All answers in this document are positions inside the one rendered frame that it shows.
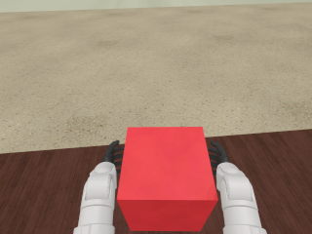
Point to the left robot forearm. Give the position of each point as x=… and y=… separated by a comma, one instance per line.
x=98, y=201

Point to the right robot forearm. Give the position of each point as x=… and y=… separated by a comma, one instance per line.
x=238, y=202

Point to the robot left hand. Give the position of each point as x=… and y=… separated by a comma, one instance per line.
x=110, y=157

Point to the carton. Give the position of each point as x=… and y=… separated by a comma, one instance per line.
x=166, y=181

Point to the robot right hand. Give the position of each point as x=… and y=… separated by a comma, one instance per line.
x=220, y=155

